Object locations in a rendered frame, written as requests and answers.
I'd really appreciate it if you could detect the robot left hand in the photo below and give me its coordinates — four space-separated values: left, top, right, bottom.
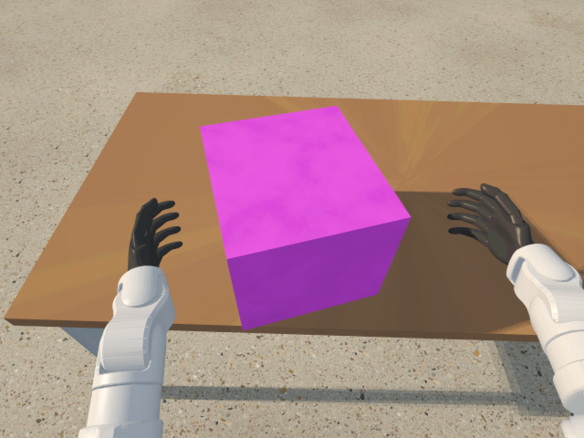
128 198 183 271

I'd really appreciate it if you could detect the right robot upper arm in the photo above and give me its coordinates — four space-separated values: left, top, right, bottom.
561 413 584 438

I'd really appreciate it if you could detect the robot left forearm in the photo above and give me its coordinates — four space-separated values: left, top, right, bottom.
78 266 176 438

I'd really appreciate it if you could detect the robot right forearm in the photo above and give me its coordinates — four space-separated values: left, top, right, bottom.
506 244 584 414

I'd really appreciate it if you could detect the carton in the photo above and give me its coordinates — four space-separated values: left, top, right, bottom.
200 106 411 330

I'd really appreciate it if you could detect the robot right hand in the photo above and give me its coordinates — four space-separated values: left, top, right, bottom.
447 183 534 265

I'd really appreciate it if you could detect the table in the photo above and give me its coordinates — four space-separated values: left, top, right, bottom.
4 92 584 386

